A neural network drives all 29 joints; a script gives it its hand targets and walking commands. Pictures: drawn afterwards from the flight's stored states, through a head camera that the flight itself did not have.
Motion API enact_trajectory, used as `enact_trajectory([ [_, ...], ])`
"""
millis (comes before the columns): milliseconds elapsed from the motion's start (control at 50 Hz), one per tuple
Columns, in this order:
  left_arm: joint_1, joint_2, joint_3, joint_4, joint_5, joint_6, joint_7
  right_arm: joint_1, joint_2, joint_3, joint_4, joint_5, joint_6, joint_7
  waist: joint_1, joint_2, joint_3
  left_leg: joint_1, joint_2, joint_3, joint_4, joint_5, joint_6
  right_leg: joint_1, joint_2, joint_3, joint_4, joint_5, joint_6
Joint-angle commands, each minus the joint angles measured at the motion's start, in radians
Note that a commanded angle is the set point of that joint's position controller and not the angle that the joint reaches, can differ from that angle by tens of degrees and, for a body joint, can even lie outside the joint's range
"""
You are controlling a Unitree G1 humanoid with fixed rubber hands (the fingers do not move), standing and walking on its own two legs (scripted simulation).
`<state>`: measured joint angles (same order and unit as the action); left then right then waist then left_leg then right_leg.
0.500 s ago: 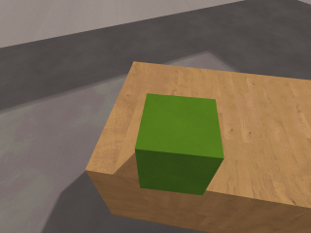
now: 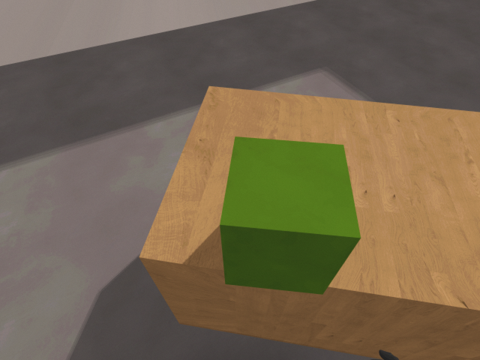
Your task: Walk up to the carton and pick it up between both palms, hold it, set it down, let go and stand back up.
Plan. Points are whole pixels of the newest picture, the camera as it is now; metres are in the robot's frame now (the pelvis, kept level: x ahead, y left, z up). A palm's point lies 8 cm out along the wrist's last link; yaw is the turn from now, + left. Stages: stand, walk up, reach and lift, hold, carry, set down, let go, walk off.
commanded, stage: walk up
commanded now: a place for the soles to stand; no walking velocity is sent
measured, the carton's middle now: (280, 218) +0.39 -0.07 -0.03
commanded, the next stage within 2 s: reach and lift in 0.80 s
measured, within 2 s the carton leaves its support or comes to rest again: neither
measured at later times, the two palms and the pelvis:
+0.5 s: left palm out of the picture +0.05 +0.26 -0.10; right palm out of the picture +0.06 -0.26 -0.11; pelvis +0.00 +0.01 +0.01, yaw -4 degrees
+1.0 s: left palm (116, 344) +0.18 +0.23 -0.11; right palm out of the picture +0.11 -0.27 -0.12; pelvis -0.02 +0.00 -0.01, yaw -6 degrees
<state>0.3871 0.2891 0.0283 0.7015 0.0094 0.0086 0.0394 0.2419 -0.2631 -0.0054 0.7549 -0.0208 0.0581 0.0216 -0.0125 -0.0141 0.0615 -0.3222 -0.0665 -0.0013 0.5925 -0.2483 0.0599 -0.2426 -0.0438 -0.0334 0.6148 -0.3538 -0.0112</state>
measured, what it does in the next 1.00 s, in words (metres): stands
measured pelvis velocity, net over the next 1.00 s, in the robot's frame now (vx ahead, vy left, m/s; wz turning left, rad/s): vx -0.02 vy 0.00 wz -0.10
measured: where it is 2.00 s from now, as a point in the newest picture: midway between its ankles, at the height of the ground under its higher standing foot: outside the picture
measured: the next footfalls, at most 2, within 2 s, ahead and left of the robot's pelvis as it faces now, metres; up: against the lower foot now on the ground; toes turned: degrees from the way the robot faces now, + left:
none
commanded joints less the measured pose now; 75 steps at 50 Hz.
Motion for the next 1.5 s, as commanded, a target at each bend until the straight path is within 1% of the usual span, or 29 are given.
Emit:
enact_trajectory([
  [0, 0.067, 0.185, 0.043, -0.072, 0.008, -0.051, 0.000, -0.019, -0.100, -0.031, -0.088, 0.012, -0.026, -0.012, 0.001, -0.021, -0.086, 0.078, 0.101, -0.103, -0.050, 0.102, -0.013, -0.016, -0.163, 0.251, -0.246, 0.141, -0.082],
  [20, 0.021, 0.190, 0.049, -0.071, 0.005, -0.043, -0.008, 0.015, -0.101, -0.033, -0.075, 0.006, -0.026, -0.012, -0.020, -0.058, -0.059, 0.128, 0.101, -0.084, -0.081, 0.034, -0.029, -0.077, -0.171, 0.234, -0.248, 0.112, -0.098],
  [40, -0.002, 0.169, 0.041, -0.077, 0.001, -0.039, -0.014, 0.017, -0.113, -0.034, -0.061, 0.004, -0.031, -0.010, -0.025, -0.057, -0.038, 0.142, 0.116, -0.100, -0.118, 0.053, -0.033, -0.085, -0.140, 0.197, -0.238, 0.116, -0.080],
  [80, 0.029, 0.128, 0.028, -0.074, -0.005, -0.038, -0.019, -0.017, -0.148, -0.045, -0.057, 0.008, -0.042, -0.007, 0.005, -0.015, -0.023, 0.134, 0.146, -0.144, -0.162, 0.094, -0.009, -0.086, -0.073, 0.133, -0.200, 0.112, -0.038],
  [100, 0.046, 0.109, 0.022, -0.069, -0.005, -0.037, -0.020, -0.020, -0.153, -0.047, -0.051, 0.010, -0.046, -0.007, 0.006, 0.001, -0.020, 0.111, 0.164, -0.169, -0.191, 0.073, 0.001, -0.057, -0.056, 0.113, -0.183, 0.093, -0.027],
  [140, 0.068, 0.108, 0.024, -0.062, -0.005, -0.036, -0.021, -0.024, -0.154, -0.046, -0.046, 0.018, -0.048, -0.007, 0.013, -0.004, -0.028, 0.088, 0.173, -0.179, -0.228, -0.012, 0.005, -0.029, -0.032, 0.111, -0.171, 0.067, -0.022],
  [180, 0.078, 0.102, 0.023, -0.059, -0.005, -0.040, -0.019, -0.036, -0.151, -0.044, -0.042, 0.016, -0.049, -0.011, 0.021, 0.004, -0.011, 0.080, 0.179, -0.168, -0.236, -0.006, 0.000, -0.026, -0.034, 0.111, -0.170, 0.085, -0.021],
  [240, 0.084, 0.108, 0.025, -0.055, -0.002, -0.048, -0.014, -0.041, -0.135, -0.041, -0.041, 0.017, -0.051, -0.016, 0.018, 0.048, -0.039, 0.095, 0.168, -0.136, -0.227, 0.028, -0.006, -0.016, -0.039, 0.127, -0.173, 0.115, -0.018],
  [280, 0.092, 0.110, 0.025, -0.049, 0.000, -0.045, -0.015, -0.036, -0.135, -0.040, -0.031, 0.019, -0.048, -0.017, 0.010, 0.017, -0.027, 0.114, 0.164, -0.133, -0.226, 0.003, 0.004, -0.039, -0.041, 0.121, -0.175, 0.106, -0.012],
  [360, 0.091, 0.110, 0.024, -0.052, 0.000, -0.044, -0.012, -0.042, -0.131, -0.039, -0.023, 0.018, -0.045, -0.017, 0.008, 0.029, -0.025, 0.117, 0.167, -0.121, -0.220, -0.006, 0.006, -0.050, -0.039, 0.133, -0.178, 0.107, -0.013],
  [780, 0.074, 0.124, 0.022, -0.065, 0.001, -0.040, -0.005, -0.032, -0.155, -0.030, 0.006, 0.014, -0.038, -0.020, 0.001, -0.002, -0.036, 0.152, 0.186, -0.050, -0.173, 0.045, 0.006, -0.086, -0.032, 0.216, -0.162, 0.179, -0.020],
  [800, -0.659, 0.233, 0.007, -0.105, -0.054, 0.117, -0.004, -0.602, -0.025, -0.142, 0.034, -0.104, -0.163, 0.006, 0.033, -0.008, -0.013, -0.117, 0.137, 0.023, -0.042, -0.204, -0.090, -0.248, 0.030, -0.048, -0.011, -0.193, -0.040],
  [820, -0.528, 0.174, -0.052, -0.129, -0.053, 0.191, 0.027, -0.455, -0.092, -0.162, 0.071, -0.100, -0.186, 0.041, -0.018, 0.028, 0.068, -0.117, 0.144, 0.011, -0.091, -0.395, -0.095, -0.227, 0.034, -0.036, 0.020, -0.225, -0.049],
  [840, -0.522, 0.155, -0.043, -0.139, -0.062, 0.248, 0.015, -0.432, -0.086, -0.170, 0.063, -0.108, -0.193, 0.052, 0.004, -0.010, -0.003, -0.036, 0.154, 0.022, -0.032, -0.283, -0.093, -0.259, 0.015, -0.066, 0.046, -0.159, -0.045],
  [860, -0.503, 0.136, -0.025, -0.197, -0.049, 0.293, 0.009, -0.356, -0.106, -0.175, 0.058, -0.088, -0.193, 0.053, -0.002, -0.007, -0.085, 0.047, 0.153, 0.027, 0.017, -0.163, -0.090, -0.274, 0.002, -0.057, 0.042, -0.052, -0.036],
  [880, -0.471, 0.120, -0.013, -0.277, -0.027, 0.334, 0.003, -0.300, -0.125, -0.174, 0.066, -0.056, -0.188, 0.054, 0.002, -0.005, -0.200, 0.133, 0.146, 0.033, 0.035, -0.112, -0.090, -0.231, 0.010, -0.053, 0.021, 0.017, -0.030],
  [900, -0.419, 0.099, -0.021, -0.360, -0.014, 0.381, 0.002, -0.243, -0.138, -0.177, 0.051, -0.016, -0.172, 0.061, -0.005, 0.031, -0.253, 0.165, 0.147, 0.024, -0.007, -0.169, -0.098, -0.173, 0.028, -0.063, 0.005, 0.025, -0.038],
  [920, -0.379, 0.101, -0.029, -0.381, -0.011, 0.415, 0.000, -0.190, -0.132, -0.182, 0.041, -0.004, -0.162, 0.059, -0.021, 0.063, -0.245, 0.191, 0.171, 0.010, -0.026, -0.098, -0.102, -0.161, 0.041, -0.083, 0.004, 0.109, -0.048],
  [940, -0.333, 0.093, -0.018, -0.390, -0.004, 0.427, -0.002, -0.152, -0.142, -0.190, 0.043, 0.006, -0.163, 0.055, -0.025, 0.066, -0.270, 0.267, 0.169, 0.006, -0.015, 0.093, -0.109, -0.136, 0.066, -0.088, -0.012, 0.220, -0.049],
  [960, -0.274, 0.092, 0.007, -0.400, 0.016, 0.427, -0.008, -0.120, -0.152, -0.176, 0.031, 0.027, -0.167, 0.045, -0.022, 0.044, -0.291, 0.350, 0.147, 0.004, 0.003, 0.298, -0.117, -0.095, 0.084, -0.087, -0.046, 0.336, -0.038],
  [980, -0.224, 0.092, 0.028, -0.399, 0.035, 0.417, -0.017, -0.101, -0.157, -0.154, 0.020, 0.047, -0.173, 0.035, -0.018, 0.030, -0.291, 0.405, 0.121, 0.006, 0.007, 0.406, -0.123, -0.071, 0.089, -0.082, -0.083, 0.398, -0.024],
  [1000, -0.208, 0.079, 0.038, -0.401, 0.050, 0.412, -0.022, -0.105, -0.154, -0.139, -0.002, 0.060, -0.171, 0.036, -0.008, 0.039, -0.254, 0.381, 0.101, 0.027, -0.045, 0.325, -0.127, -0.037, 0.092, -0.070, -0.134, 0.296, -0.026],
  [1040, -0.234, 0.097, 0.049, -0.314, 0.065, 0.391, -0.028, -0.133, -0.130, -0.104, -0.021, 0.040, -0.171, 0.021, 0.000, 0.024, -0.160, 0.333, 0.072, 0.052, -0.047, 0.303, -0.113, -0.024, 0.076, -0.045, -0.150, 0.351, -0.018],
  [1080, -0.262, 0.102, 0.068, -0.279, 0.068, 0.362, -0.037, -0.155, -0.091, -0.078, -0.049, 0.035, -0.180, 0.004, 0.014, 0.015, -0.094, 0.312, 0.050, 0.065, -0.072, 0.246, -0.105, -0.024, 0.063, -0.024, -0.187, 0.334, -0.001],
  [1140, -0.333, 0.110, 0.092, -0.255, 0.062, 0.321, -0.043, -0.179, -0.034, -0.065, -0.107, 0.022, -0.184, -0.008, 0.038, 0.022, -0.023, 0.286, 0.046, 0.081, -0.119, 0.150, -0.092, -0.047, 0.046, 0.001, -0.233, 0.222, 0.007],
  [1180, -0.379, 0.115, 0.101, -0.255, 0.048, 0.287, -0.041, -0.182, 0.000, -0.059, -0.146, 0.017, -0.181, -0.010, 0.041, 0.023, -0.016, 0.274, 0.049, 0.088, -0.134, 0.109, -0.083, -0.065, 0.035, 0.020, -0.248, 0.167, 0.008],
  [1240, -0.402, 0.111, 0.104, -0.270, 0.027, 0.223, -0.040, -0.153, 0.033, -0.052, -0.185, 0.016, -0.194, -0.017, 0.031, 0.013, -0.056, 0.290, 0.052, 0.087, -0.142, 0.109, -0.072, -0.069, 0.016, 0.049, -0.257, 0.191, 0.016],
  [1360, -0.342, 0.109, 0.088, -0.279, -0.015, 0.068, -0.058, -0.075, 0.055, -0.045, -0.183, 0.031, -0.294, -0.049, 0.010, -0.005, -0.140, 0.364, 0.050, 0.073, -0.155, 0.190, -0.074, -0.038, 0.001, 0.064, -0.273, 0.347, 0.033],
  [1480, -0.318, 0.126, 0.048, -0.264, -0.078, -0.034, -0.066, -0.087, 0.064, -0.068, -0.186, 0.027, -0.357, -0.063, 0.014, -0.006, -0.129, 0.372, 0.068, 0.077, -0.181, 0.182, -0.074, -0.050, 0.021, 0.044, -0.304, 0.220, 0.007],
])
